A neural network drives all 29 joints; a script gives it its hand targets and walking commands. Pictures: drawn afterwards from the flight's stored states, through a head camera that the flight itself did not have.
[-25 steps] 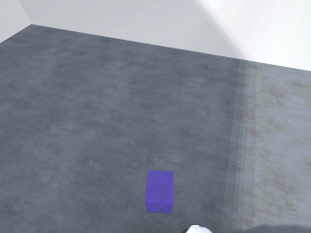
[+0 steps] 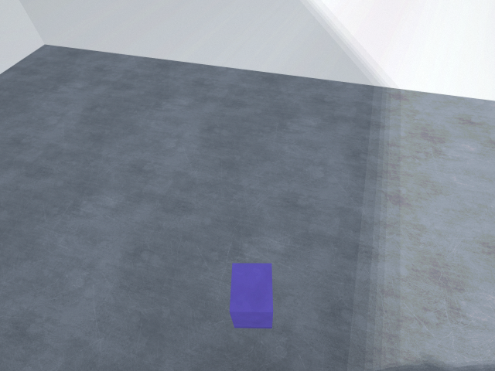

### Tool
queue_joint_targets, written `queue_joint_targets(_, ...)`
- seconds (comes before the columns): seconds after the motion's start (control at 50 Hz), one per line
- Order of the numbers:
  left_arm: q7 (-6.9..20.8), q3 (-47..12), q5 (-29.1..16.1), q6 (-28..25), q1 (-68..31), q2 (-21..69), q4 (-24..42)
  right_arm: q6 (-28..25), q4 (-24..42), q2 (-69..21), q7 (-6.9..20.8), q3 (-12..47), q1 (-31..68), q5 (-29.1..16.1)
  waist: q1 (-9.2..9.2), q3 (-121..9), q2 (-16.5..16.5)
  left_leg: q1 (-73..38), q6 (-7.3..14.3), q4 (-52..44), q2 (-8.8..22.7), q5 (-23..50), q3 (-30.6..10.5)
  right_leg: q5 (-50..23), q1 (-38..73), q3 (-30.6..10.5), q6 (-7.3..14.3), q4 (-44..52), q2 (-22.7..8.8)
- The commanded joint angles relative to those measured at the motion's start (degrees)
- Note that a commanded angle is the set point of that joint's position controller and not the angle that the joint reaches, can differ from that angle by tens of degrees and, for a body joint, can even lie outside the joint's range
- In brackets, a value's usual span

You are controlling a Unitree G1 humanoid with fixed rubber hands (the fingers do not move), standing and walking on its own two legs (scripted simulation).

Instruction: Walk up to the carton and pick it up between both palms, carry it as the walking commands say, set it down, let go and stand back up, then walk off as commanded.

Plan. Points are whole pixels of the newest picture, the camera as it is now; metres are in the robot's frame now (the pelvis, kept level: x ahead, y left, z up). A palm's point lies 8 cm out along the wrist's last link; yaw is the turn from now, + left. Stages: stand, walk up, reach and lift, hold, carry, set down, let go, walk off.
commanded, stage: walk up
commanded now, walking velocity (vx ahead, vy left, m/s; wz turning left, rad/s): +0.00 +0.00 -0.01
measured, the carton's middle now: (252, 296) +0.46 +0.04 -0.66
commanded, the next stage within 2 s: none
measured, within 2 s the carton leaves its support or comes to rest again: neither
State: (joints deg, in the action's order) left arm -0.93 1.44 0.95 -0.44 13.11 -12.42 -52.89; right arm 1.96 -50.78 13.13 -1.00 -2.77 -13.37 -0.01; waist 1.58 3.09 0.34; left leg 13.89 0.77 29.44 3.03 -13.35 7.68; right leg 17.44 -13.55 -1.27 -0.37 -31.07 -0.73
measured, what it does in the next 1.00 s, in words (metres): steps on the spot: right foot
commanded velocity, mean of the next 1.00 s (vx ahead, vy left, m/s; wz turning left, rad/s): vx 0.03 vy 0.03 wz -0.08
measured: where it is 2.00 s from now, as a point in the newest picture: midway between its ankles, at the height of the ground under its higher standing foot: outside the picture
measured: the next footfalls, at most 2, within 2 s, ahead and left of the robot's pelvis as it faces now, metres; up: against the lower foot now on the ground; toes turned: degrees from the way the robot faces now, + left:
right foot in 0.96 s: +0.07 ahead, -0.12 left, +0.00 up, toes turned -1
left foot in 1.28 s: +0.04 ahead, +0.12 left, +0.00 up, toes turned +2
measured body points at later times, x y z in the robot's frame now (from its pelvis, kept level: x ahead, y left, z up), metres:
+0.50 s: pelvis -0.03 +0.01 +0.00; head -0.02 +0.01 +0.45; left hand +0.05 +0.25 -0.14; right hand +0.02 -0.26 -0.14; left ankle +0.00 +0.12 -0.73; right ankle -0.01 -0.12 -0.73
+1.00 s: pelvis +0.02 -0.01 -0.01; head +0.04 -0.02 +0.44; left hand +0.11 +0.24 -0.14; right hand +0.07 -0.27 -0.16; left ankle -0.01 +0.12 -0.73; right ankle +0.03 -0.12 -0.74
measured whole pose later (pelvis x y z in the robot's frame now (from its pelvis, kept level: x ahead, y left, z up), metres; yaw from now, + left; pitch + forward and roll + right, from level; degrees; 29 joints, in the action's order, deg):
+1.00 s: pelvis +0.02 -0.01 -0.01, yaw -2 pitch +0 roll +2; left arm -0.9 1.4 0.9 -0.2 12.5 -12.4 -51.4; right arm 2.6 -51.0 12.9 -1.6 -2.8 -14.4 0.0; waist 1.2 1.9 -0.7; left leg 15.2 -0.3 38.9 3.2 -24.4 8.4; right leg 18.3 -19.1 -1.5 0.1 -38.2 -1.0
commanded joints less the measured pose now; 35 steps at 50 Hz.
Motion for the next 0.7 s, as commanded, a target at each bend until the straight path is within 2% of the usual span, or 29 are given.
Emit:
queue_joint_targets(0.0,-0.74,1.28,-0.6,-0.55,-1.02,-4.76,2.69,-1.28,-0.9,5.78,-0.32,-0.36,-3.74,-0.12,-0.43,-7.13,-0.49,-12.03,-0.3,-6.14,5.22,13.76,-6.47,-16.81,-2.38,-3.38,2.26,8.89,-3.3)
queue_joint_targets(0.04,-0.76,1.26,-0.32,-0.21,-0.76,-4.11,2.37,-1.21,-0.6,5.36,-0.36,-0.31,-2.89,0.14,-0.45,-5.84,0.58,-9.28,0.06,-7.91,5.56,10.49,-7.16,-15.34,-1.25,-2.14,2.0,7.94,-2.67)
queue_joint_targets(0.12,-0.56,1.38,0.08,0.12,0.11,-4.35,2.39,-1.1,-0.42,4.9,-0.25,-0.24,-2.37,0.39,-0.81,-3.72,0.96,-5.21,-0.22,-9.46,4.66,2.45,-6.48,-13.59,-1.13,-2.57,2.32,8.48,-2.76)
queue_joint_targets(0.24,-0.28,1.12,0.28,0.35,0.19,-4.22,2.1,-0.75,-0.22,4.89,0.1,-0.28,-2.26,0.77,-1.04,-0.56,0.44,-2.31,-0.38,-11.27,4.68,-8.29,-7.79,-3.23,-4.37,-3.98,2.7,10.74,-2.66)
queue_joint_targets(0.34,-0.05,0.98,0.32,0.45,-0.21,-4.47,2.29,-0.63,-0.06,4.83,0.41,-0.46,-2.7,1.1,-1.03,0.51,-0.71,-1.74,-0.87,-10.96,4.26,-11.17,-8.06,3.54,-6.91,-5.46,2.76,12.52,-3.04)
queue_joint_targets(0.48,0.0,1.17,0.79,0.16,-0.84,-5.18,2.63,-0.83,-0.17,5.79,0.65,-0.77,-3.1,1.4,-0.93,0.57,-0.37,-1.52,-1.38,-10.6,3.89,-14.44,-7.37,7.39,-8.18,-6.07,2.72,11.88,-3.5)
queue_joint_targets(0.5,-0.49,2.63,1.68,0.26,-0.07,-7.58,2.38,-0.51,-0.72,7.81,0.46,-1.82,-2.82,1.14,-1.04,1.35,2.1,0.43,-1.79,-7.44,1.74,-14.56,-3.26,8.38,-7.59,-9.99,3.86,12.57,-6.72)
queue_joint_targets(0.52,-0.71,3.38,1.89,0.38,2.47,-9.64,1.42,-0.5,-0.6,6.9,0.68,-1.98,-3.41,1.48,-1.6,0.12,-1.75,1.44,-2.16,-3.25,0.68,-16.4,-2.38,16.64,-7.4,-15.15,5.65,14.82,-9.56)
queue_joint_targets(0.54,-0.7,3.86,1.9,0.61,3.76,-10.96,0.69,-0.68,-0.59,5.85,1.08,-1.93,-4.28,1.79,-1.93,-0.49,-6.37,1.81,-2.31,0.06,0.09,-19.7,-2.5,28.0,-8.66,-19.13,7.06,17.27,-11.09)
queue_joint_targets(0.56,-0.82,4.48,2.36,0.73,3.6,-12.15,0.28,-0.76,-0.55,5.45,1.64,-2.02,-4.58,1.8,-1.61,0.48,-8.48,2.38,-2.33,5.75,-0.91,-16.64,-1.79,32.42,-9.85,-23.56,8.11,19.6,-14.0)
queue_joint_targets(0.58,-0.88,4.75,2.28,0.65,2.62,-13.06,0.1,-1.07,-0.39,4.53,1.91,-1.83,-5.63,1.78,-1.19,0.44,-9.82,2.63,-1.87,9.45,-0.74,-13.47,-3.05,32.65,-10.09,-26.4,9.14,20.04,-15.66)
queue_joint_targets(0.6,-0.63,4.45,1.85,0.49,-0.1,-12.09,0.51,-1.54,-0.94,3.94,1.79,-1.62,-7.71,1.71,0.08,0.05,-9.78,-0.99,-1.17,8.2,-0.22,-10.85,-3.71,29.78,-12.77,-24.03,8.66,18.96,-14.53)
queue_joint_targets(0.62,-0.36,3.94,1.3,0.39,-3.92,-10.32,1.15,-1.98,-2.02,2.81,1.41,-1.17,-11.74,1.48,2.81,-0.38,-8.52,-10.08,-0.3,2.61,0.02,-8.02,-3.84,25.63,-19.39,-18.47,6.65,16.21,-11.18)
queue_joint_targets(0.64,-0.05,2.99,0.68,0.11,-6.32,-7.21,1.93,-2.7,-3.26,3.57,0.63,-0.93,-15.61,1.55,5.14,-0.82,-1.95,-19.82,1.14,-7.94,4.13,-9.56,-8.67,16.48,-26.35,-10.14,2.95,7.43,-5.05)
queue_joint_targets(0.66,-0.01,2.36,0.77,-0.49,-6.82,-3.74,2.69,-2.94,-3.73,7.6,-0.19,-1.35,-16.53,1.59,5.22,-1.52,9.22,-21.09,3.06,-16.54,12.92,-10.38,-17.88,6.99,-27.47,-0.51,0.0,-6.44,1.23)
queue_joint_targets(0.68,-0.42,2.12,1.14,-0.63,-5.37,-2.52,3.42,-2.76,-2.4,9.83,-0.92,-1.31,-12.26,1.08,1.9,-1.18,12.0,-14.56,5.2,-16.64,18.07,9.44,-19.2,11.08,-24.22,2.85,-1.18,-15.06,1.94)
